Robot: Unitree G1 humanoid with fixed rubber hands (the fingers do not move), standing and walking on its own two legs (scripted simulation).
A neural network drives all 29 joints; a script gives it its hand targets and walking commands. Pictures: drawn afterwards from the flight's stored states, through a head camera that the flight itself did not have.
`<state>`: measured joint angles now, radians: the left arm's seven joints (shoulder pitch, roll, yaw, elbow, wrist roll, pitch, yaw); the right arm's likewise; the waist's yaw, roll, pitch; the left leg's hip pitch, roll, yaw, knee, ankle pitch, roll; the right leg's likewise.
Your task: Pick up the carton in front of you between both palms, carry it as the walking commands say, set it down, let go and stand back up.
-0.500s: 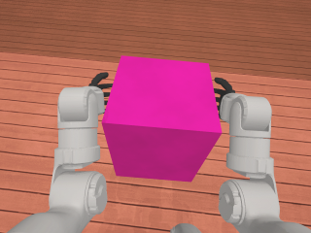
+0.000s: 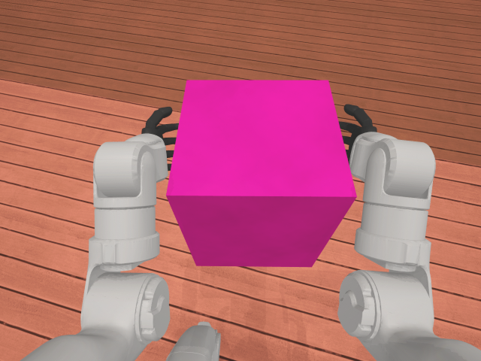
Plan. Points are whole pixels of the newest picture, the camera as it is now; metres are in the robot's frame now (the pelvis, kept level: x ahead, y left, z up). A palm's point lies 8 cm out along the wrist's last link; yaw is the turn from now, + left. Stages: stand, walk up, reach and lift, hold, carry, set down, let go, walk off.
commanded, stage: carry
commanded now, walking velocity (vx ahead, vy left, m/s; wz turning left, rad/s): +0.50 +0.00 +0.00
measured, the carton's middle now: (255, 182) +0.38 +0.02 +0.08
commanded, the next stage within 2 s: none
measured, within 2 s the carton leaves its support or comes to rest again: neither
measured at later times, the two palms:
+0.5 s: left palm (202, 20) +0.69 +0.15 +0.19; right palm (355, 31) +0.67 -0.15 +0.19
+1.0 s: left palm out of the picture +0.85 +0.17 +0.20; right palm out of the picture +0.85 -0.13 +0.20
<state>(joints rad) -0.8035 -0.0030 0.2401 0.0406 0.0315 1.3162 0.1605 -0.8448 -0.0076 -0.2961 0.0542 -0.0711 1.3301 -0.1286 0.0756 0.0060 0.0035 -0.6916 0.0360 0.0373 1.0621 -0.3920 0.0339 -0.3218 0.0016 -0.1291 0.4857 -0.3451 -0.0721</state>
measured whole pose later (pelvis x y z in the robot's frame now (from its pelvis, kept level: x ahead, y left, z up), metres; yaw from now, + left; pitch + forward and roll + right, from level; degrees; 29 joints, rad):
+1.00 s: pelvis +0.48 +0.02 +0.03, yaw +0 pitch +5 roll +0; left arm -0.85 0.02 0.26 0.14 0.05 1.32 0.14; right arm -0.84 0.00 -0.28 0.13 -0.08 1.31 -0.13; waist 0.01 -0.01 -0.06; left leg -0.35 0.01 0.08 0.58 -0.38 0.01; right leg -0.34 -0.02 -0.11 0.59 -0.41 -0.03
